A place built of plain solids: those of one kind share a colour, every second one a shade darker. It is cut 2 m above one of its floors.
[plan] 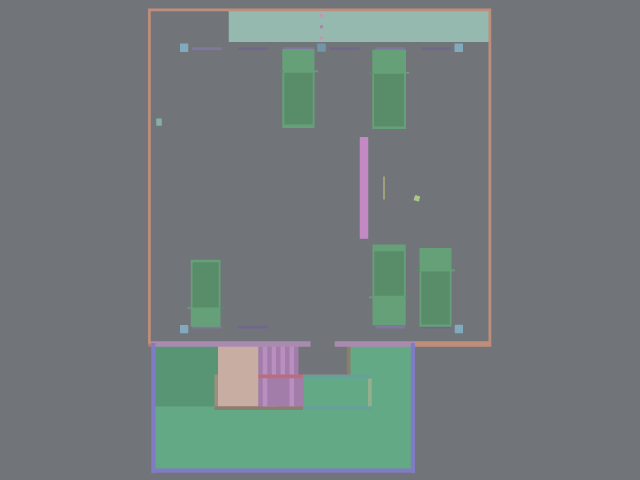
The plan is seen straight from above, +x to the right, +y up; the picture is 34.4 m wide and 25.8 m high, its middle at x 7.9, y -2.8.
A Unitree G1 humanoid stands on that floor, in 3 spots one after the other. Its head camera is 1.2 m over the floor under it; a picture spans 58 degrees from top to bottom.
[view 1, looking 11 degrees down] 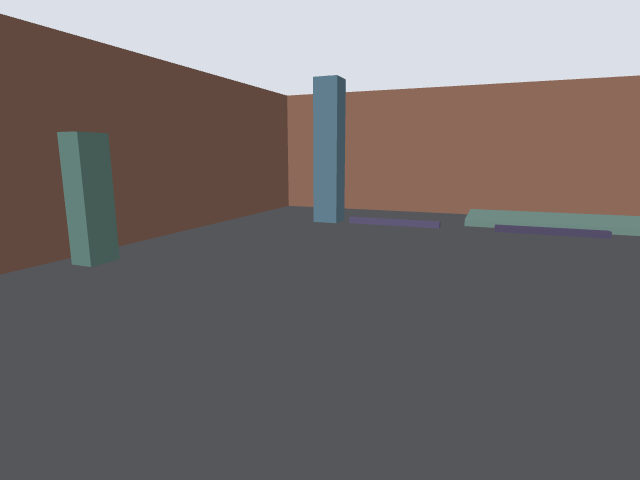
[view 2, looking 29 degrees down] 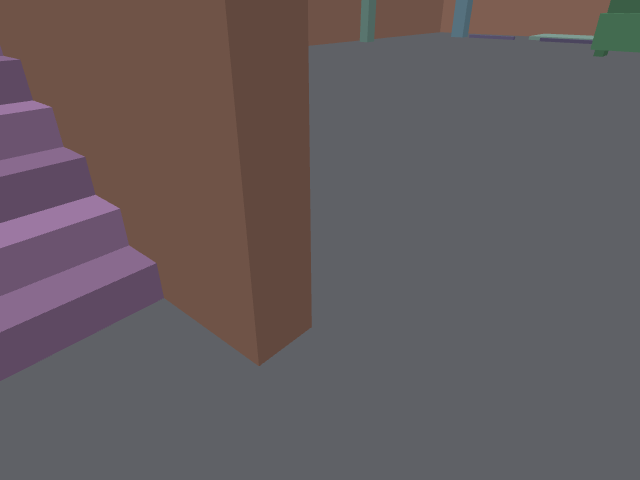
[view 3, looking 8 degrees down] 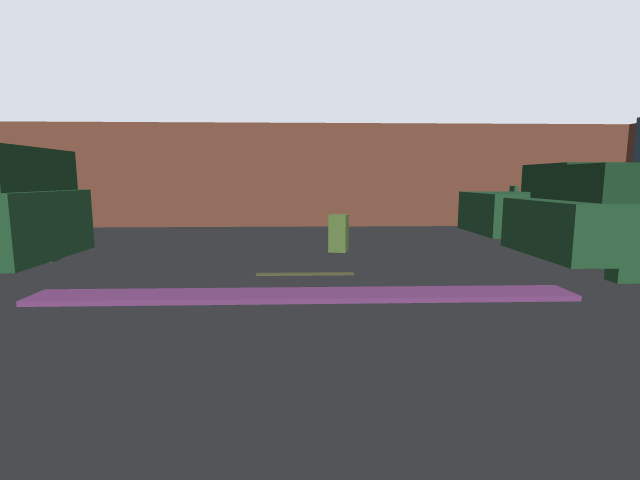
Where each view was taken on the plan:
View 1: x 3.46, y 0.00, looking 112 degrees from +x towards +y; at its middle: ground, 6.29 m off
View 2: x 8.34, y -9.28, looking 131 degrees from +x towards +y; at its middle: ground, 2.48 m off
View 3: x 5.96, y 0.00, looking -2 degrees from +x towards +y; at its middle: ground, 8.62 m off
